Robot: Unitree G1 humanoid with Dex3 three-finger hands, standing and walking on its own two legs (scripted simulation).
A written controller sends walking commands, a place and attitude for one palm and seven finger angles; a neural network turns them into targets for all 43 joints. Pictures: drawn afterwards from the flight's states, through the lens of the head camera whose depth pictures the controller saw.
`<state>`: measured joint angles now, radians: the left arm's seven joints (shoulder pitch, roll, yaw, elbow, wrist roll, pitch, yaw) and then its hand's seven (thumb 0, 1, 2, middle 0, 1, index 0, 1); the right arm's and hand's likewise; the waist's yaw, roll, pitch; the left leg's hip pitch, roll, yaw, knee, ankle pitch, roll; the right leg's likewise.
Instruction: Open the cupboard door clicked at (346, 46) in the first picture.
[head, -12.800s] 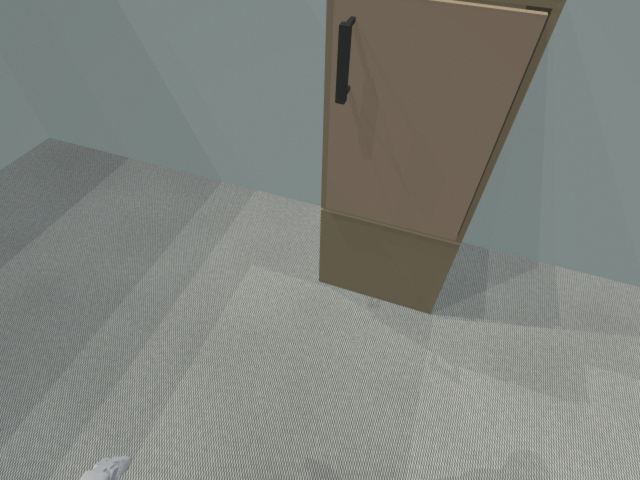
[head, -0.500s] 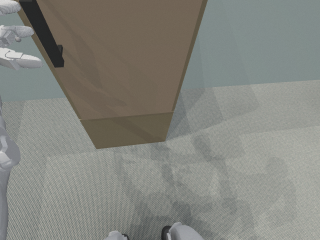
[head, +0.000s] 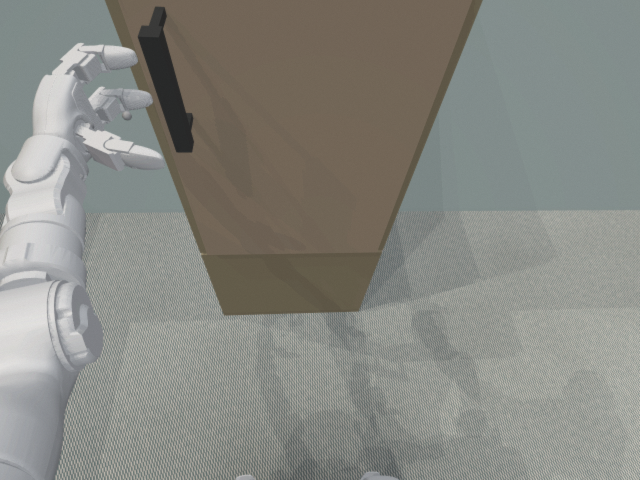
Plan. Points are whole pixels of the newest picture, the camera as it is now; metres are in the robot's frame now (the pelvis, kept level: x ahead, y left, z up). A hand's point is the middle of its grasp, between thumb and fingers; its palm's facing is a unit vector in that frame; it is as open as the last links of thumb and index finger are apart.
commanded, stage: move the hooked fingers beside the handle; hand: left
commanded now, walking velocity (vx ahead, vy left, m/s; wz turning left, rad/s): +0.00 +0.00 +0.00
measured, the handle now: (172, 86) +0.57 +0.15 +0.15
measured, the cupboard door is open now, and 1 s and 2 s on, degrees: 0 0 0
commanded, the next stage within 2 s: slide the fingers in behind the handle in 0.78 s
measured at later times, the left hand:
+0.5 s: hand (110, 112) +0.50 +0.21 +0.16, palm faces +0.00 -1.00 -0.01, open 14.0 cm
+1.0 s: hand (126, 104) +0.53 +0.20 +0.15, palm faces -0.02 -1.00 +0.00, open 14.0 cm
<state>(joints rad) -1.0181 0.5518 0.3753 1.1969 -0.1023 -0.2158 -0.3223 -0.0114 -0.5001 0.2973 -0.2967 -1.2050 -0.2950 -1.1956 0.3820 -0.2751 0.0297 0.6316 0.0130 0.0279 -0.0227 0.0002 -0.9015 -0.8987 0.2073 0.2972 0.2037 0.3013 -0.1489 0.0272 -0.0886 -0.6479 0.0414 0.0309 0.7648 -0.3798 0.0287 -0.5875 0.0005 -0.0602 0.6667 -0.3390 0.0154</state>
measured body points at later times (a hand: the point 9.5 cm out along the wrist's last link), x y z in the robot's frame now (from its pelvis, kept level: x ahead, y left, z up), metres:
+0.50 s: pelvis -0.02 -0.02 +0.00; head +0.08 +0.00 +0.44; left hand +0.50 +0.26 +0.16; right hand -0.07 -0.30 -0.10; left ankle -0.01 +0.09 -0.71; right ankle -0.02 -0.13 -0.71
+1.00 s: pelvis +0.00 +0.00 +0.00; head +0.10 +0.01 +0.43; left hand +0.53 +0.26 +0.15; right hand -0.04 -0.26 -0.11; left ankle -0.01 +0.09 -0.71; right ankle -0.02 -0.13 -0.71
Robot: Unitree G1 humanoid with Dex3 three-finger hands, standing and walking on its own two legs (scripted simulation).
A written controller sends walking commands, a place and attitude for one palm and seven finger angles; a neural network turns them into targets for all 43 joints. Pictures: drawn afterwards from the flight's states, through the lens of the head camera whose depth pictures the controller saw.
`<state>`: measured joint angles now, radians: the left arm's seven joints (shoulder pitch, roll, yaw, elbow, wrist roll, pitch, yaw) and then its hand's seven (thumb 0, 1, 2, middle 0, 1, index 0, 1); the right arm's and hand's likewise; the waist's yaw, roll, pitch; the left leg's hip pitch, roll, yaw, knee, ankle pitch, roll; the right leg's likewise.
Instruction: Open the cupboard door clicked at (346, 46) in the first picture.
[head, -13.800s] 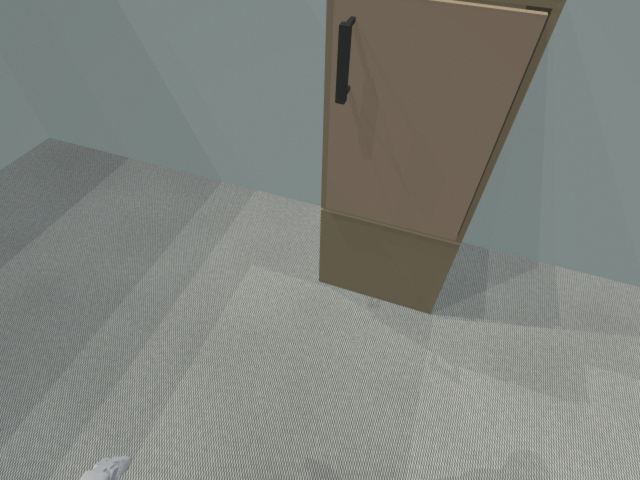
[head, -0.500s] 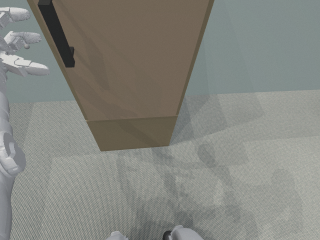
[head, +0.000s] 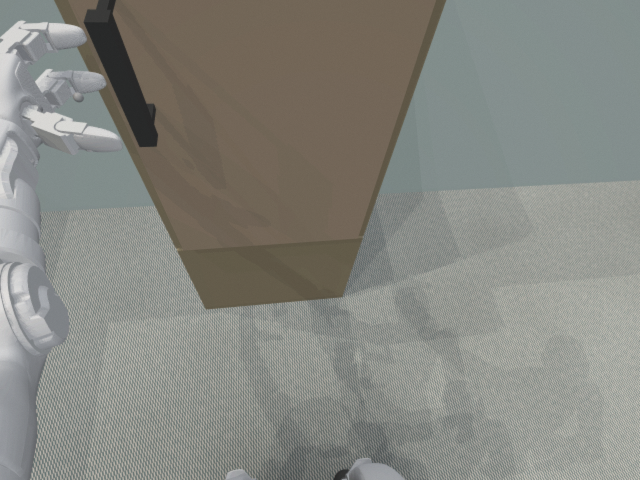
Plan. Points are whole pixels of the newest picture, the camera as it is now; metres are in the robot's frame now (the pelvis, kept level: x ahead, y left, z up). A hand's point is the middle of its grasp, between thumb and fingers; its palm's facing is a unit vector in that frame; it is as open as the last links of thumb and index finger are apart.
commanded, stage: slide the fingers in behind the handle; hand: left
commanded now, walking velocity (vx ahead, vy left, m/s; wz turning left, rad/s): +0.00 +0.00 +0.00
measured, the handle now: (129, 75) +0.56 +0.17 +0.15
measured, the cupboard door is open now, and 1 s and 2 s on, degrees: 0 0 1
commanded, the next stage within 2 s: close the thumb around the handle in 1.48 s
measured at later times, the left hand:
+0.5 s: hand (120, 104) +0.51 +0.17 +0.16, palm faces +0.02 -1.00 -0.01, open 14.0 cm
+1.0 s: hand (147, 102) +0.51 +0.14 +0.16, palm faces +0.01 -1.00 -0.01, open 14.0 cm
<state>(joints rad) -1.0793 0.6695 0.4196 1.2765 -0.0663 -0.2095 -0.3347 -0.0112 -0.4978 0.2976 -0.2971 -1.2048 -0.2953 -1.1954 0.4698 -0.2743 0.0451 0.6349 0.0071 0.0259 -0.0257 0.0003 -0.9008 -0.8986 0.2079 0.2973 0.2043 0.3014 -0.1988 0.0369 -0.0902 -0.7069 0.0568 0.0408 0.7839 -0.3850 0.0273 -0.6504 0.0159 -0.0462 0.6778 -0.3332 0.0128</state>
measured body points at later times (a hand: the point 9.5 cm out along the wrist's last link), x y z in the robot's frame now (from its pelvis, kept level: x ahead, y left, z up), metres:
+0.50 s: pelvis -0.01 -0.01 +0.00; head +0.08 +0.00 +0.44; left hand +0.50 +0.22 +0.16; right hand +0.01 -0.28 -0.11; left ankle -0.01 +0.10 -0.71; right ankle -0.01 -0.13 -0.71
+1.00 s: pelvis -0.02 -0.02 +0.00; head +0.07 -0.01 +0.44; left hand +0.51 +0.20 +0.16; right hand -0.06 -0.29 -0.11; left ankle -0.01 +0.09 -0.71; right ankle -0.01 -0.13 -0.71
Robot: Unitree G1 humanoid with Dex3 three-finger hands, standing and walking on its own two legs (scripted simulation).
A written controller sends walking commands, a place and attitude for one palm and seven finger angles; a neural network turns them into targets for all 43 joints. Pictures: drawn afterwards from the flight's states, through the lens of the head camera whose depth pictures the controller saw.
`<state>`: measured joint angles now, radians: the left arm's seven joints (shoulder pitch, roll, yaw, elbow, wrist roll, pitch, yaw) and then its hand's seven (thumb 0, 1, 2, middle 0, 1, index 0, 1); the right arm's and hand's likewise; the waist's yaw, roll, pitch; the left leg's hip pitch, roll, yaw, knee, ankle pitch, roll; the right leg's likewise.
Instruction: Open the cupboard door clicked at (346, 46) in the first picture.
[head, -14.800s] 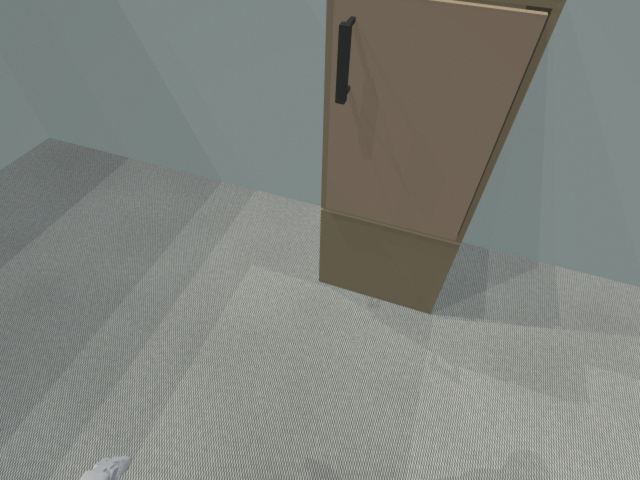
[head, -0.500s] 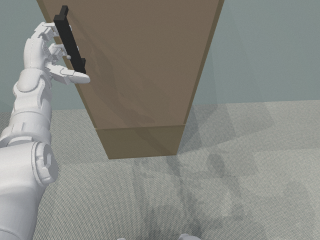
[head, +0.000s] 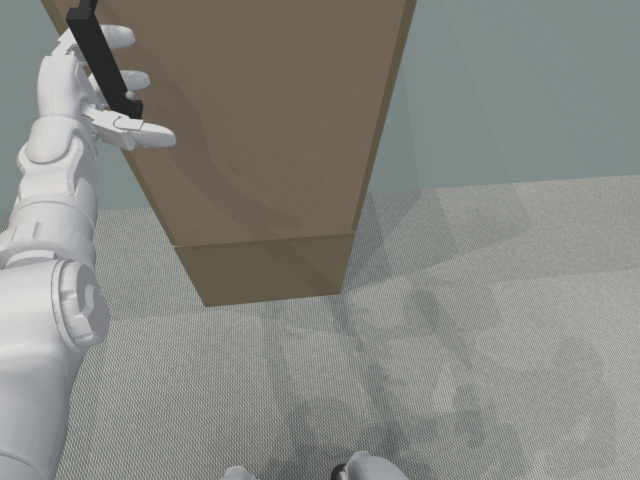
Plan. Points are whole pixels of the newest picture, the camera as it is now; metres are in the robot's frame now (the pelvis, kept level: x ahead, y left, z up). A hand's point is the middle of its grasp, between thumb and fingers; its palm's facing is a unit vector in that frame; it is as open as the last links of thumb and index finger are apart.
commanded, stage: slide the fingers in behind the handle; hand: left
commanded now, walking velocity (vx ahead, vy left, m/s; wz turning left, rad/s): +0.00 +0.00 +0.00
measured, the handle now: (114, 71) +0.59 +0.18 +0.15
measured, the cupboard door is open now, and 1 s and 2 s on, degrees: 0 1 20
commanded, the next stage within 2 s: close the thumb around the handle in 0.48 s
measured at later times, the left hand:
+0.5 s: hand (130, 98) +0.54 +0.16 +0.15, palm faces -0.01 -1.00 +0.01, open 14.0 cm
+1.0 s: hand (132, 100) +0.53 +0.15 +0.15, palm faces +0.01 -1.00 +0.00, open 9.2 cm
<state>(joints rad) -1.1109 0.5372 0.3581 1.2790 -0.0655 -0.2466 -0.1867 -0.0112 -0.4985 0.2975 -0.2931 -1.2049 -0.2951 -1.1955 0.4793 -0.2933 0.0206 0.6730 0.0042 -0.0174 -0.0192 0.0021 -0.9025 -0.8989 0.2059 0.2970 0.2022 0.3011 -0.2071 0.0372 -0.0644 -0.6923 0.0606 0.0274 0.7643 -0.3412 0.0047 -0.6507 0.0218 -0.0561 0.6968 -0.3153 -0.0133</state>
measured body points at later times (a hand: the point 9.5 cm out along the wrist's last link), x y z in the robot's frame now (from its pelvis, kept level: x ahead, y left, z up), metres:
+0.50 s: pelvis +0.02 +0.01 +0.00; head +0.10 +0.02 +0.44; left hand +0.53 +0.21 +0.15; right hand +0.02 -0.25 -0.11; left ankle +0.01 +0.12 -0.71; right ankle +0.01 -0.11 -0.71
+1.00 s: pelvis +0.01 +0.00 +0.00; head +0.09 +0.01 +0.44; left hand +0.52 +0.21 +0.16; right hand -0.01 -0.26 -0.12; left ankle +0.01 +0.12 -0.71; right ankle +0.01 -0.11 -0.71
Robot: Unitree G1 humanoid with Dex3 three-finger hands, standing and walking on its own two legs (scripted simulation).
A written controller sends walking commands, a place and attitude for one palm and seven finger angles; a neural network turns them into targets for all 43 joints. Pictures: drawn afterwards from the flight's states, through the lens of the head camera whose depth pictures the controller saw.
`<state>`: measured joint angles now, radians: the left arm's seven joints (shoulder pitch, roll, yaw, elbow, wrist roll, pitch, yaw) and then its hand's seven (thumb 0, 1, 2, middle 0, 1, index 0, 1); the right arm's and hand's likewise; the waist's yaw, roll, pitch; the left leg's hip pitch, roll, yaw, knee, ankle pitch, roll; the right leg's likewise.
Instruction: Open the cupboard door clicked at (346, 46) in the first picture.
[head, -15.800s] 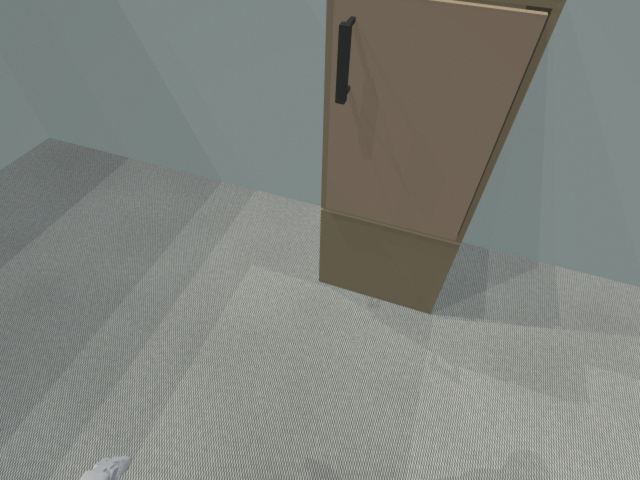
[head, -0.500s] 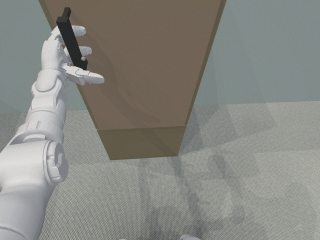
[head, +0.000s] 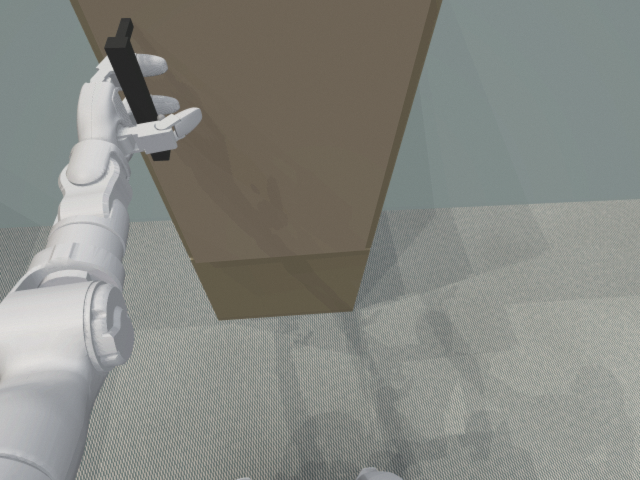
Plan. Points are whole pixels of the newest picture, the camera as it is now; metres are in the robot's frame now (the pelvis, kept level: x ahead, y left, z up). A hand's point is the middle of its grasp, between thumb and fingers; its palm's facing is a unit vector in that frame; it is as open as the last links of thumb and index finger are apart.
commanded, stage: close the thumb around the handle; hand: left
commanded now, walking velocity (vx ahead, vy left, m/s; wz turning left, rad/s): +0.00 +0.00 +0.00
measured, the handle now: (145, 95) +0.57 +0.17 +0.15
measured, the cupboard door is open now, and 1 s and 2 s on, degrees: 1 20 40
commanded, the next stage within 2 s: pull the door open along its arc in 0.28 s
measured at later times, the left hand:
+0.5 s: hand (160, 113) +0.53 +0.15 +0.15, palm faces -0.02 -1.00 +0.01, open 5.4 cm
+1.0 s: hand (178, 188) +0.41 +0.11 +0.15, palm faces -0.01 -1.00 +0.10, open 5.9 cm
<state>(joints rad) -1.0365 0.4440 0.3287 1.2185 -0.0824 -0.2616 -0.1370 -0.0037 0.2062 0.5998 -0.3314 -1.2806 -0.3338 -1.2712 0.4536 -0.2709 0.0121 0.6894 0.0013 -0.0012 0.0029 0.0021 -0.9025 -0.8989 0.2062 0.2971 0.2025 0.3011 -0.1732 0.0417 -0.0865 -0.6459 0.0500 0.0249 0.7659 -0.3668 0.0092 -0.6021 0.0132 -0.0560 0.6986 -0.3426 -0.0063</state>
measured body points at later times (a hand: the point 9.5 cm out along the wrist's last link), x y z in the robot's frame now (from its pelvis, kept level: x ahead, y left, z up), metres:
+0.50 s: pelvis +0.00 +0.00 +0.00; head +0.08 +0.01 +0.44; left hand +0.52 +0.20 +0.16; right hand -0.03 -0.27 -0.11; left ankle +0.00 +0.11 -0.71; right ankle -0.01 -0.12 -0.71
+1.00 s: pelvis +0.02 +0.00 +0.01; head +0.02 -0.01 +0.46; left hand +0.40 +0.17 +0.15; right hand +0.13 -0.25 -0.09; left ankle +0.00 +0.11 -0.71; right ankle -0.01 -0.12 -0.71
